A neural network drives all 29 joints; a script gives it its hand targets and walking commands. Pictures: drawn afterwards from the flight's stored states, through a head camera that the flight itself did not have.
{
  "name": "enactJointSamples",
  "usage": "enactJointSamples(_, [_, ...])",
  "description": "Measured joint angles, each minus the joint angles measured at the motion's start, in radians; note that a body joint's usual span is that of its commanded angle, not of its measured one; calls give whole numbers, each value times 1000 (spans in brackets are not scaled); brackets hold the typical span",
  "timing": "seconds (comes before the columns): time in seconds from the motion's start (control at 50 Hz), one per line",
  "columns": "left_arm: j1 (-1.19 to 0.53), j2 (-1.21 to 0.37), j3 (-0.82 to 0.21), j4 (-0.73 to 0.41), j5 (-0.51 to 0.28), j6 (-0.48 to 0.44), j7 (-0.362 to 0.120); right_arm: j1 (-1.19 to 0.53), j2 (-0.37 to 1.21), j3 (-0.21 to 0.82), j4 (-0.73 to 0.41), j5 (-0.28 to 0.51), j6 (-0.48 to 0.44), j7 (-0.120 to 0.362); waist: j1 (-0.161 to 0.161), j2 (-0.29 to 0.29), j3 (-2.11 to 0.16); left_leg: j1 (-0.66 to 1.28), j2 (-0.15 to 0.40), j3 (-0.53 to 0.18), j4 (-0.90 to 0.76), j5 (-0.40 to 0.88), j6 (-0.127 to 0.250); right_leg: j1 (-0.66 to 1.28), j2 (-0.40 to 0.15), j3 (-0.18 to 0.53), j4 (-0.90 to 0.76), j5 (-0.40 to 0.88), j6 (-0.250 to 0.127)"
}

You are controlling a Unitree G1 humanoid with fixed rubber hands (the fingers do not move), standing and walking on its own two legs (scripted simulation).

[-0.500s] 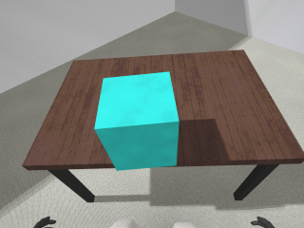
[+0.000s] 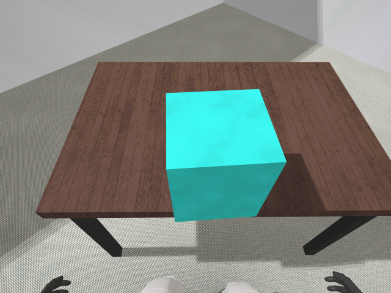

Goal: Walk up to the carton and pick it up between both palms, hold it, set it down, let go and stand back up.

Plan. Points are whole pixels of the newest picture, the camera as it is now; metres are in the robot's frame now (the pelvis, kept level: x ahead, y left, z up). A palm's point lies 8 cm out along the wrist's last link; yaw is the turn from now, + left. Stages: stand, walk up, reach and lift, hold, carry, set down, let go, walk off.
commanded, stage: walk up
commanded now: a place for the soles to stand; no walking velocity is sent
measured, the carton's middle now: (214, 159) +0.40 -0.03 +0.00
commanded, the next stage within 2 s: none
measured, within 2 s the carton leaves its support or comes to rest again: neither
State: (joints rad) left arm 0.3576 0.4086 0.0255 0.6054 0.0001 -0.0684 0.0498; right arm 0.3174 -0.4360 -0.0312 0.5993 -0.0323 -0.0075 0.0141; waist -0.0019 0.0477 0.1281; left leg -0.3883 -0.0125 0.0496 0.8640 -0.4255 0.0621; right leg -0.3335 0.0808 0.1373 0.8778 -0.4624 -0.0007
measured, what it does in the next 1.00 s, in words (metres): steps on the spot: right foot, then left foot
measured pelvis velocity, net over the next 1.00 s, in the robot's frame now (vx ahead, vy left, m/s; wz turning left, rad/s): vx -0.02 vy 0.01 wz -0.10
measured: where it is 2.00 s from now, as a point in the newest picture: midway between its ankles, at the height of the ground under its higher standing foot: outside the picture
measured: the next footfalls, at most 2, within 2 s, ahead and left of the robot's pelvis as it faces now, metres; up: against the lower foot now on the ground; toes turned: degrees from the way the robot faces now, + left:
right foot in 0.28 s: +0.05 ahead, -0.08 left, +0.00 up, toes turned +11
left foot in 0.44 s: +0.07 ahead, +0.21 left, +0.00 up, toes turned +0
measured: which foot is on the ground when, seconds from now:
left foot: down 0.00-0.26, up 0.28-0.42, down 0.44-0.98, up 1.00-1.00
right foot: up 0.00-0.26, down 0.28-0.44, up 0.46-0.96, down 0.98-1.00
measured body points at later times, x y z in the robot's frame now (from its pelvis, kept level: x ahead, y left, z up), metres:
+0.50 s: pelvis -0.01 +0.12 -0.01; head +0.05 +0.14 +0.43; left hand +0.07 +0.45 -0.11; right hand +0.13 -0.18 -0.09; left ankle +0.03 +0.21 -0.70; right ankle +0.01 -0.08 -0.68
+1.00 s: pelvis -0.02 +0.01 -0.02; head +0.04 +0.04 +0.42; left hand +0.09 +0.33 -0.13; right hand +0.07 -0.31 -0.09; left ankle +0.03 +0.20 -0.69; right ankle +0.00 -0.12 -0.70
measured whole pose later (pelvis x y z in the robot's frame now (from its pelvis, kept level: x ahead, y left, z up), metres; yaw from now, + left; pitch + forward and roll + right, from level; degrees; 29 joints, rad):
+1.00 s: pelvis -0.02 +0.01 -0.02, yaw -6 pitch -5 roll +2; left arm 0.35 0.46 0.10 0.63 0.00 0.04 0.00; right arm 0.27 -0.38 -0.05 0.63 -0.02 -0.05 -0.05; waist 0.01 -0.11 0.21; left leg -0.42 0.13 0.01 1.00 -0.49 -0.01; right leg -0.41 0.06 0.15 1.02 -0.54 -0.01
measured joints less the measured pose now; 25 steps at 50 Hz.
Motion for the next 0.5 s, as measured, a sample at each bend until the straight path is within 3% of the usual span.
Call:
enactJointSamples(0.12, [0, 0, -8, 2, 0, 42, 0, 7, 29, 0, 0, 0, -10, -4, 0, -8, 5, 7, -9, 12, -58, 28, 11, -77, 9, 8, 123, -19, 3])
enactJointSamples(0.16, [0, 0, -8, 2, 0, 49, 0, 7, 32, 0, 0, 0, -9, -9, 0, -9, 5, 12, -15, 13, -94, 49, -6, -84, 9, 8, 123, -19, 4])
enactJointSamples(0.18, [0, 0, -8, 2, 0, 51, 0, 7, 32, 0, 0, 0, -6, -12, 1, -10, 5, 16, -23, 13, -113, 62, -35, -84, 9, 8, 123, -26, 6])
enactJointSamples(0.22, [1, 1, -8, 2, 0, 52, 1, 3, 32, -5, 1, 0, 13, -16, 2, -12, 8, 18, -47, 15, -141, 108, -137, -55, 8, 4, 68, -56, 1])
enactJointSamples(0.24, [3, 2, -7, 2, 0, 47, 5, -4, 32, -12, 1, 0, 28, -18, 3, -14, 22, 10, -63, 17, -121, 154, -193, -5, -2, -14, -34, -50, -29])
enactJointSamples(0.26, [12, 8, -2, 1, 0, 36, 13, -15, 31, -16, 1, 4, 43, -20, 5, -20, 33, -32, -86, 19, -42, 215, -225, 56, -14, -24, -170, 26, -72])
enactJointSamples(0.28, [33, 19, 11, 3, 0, 25, 26, -34, 30, -17, 1, 11, 50, -21, 11, -33, 38, -93, -107, 16, 104, 145, -231, 90, -25, -4, -240, 114, -103])
enactJointSamples(0.34, [57, 17, 22, 27, 0, 73, 43, -95, 24, -18, 0, 16, 46, -26, 12, 3, 47, -152, -81, -49, 346, -58, -148, 93, -24, 6, -166, 72, -13])
enactJointSamples(0.4, [47, 17, 21, 25, 0, 74, 43, -97, 24, -18, -1, 20, 24, -20, 10, 11, 17, -106, -14, -89, 270, -87, -84, 54, -34, 19, -111, 26, 28])
enactJointSamples(0.44, [28, 18, 22, 26, 0, 68, 42, -90, 17, -19, -1, 20, -14, -20, 8, 4, 18, -22, 29, -86, 33, -33, -78, -9, -32, 47, -15, -14, 26])
enactJointSamples(0.5, [-14, 19, 28, 27, 0, 79, 26, -84, 46, -20, 19, 20, -31, -22, 9, -57, 83, -26, -4, -37, 94, -46, -47, -56, -3, 128, 158, -48, -2])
